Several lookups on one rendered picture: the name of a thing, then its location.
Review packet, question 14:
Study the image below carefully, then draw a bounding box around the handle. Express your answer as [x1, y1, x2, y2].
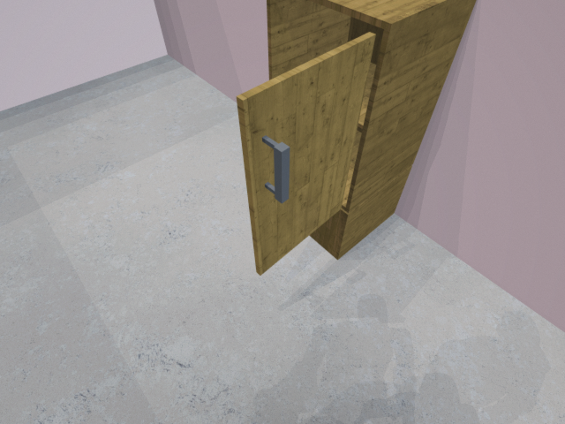
[262, 135, 290, 203]

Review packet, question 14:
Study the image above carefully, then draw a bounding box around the cupboard door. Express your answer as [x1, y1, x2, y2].
[237, 32, 376, 276]

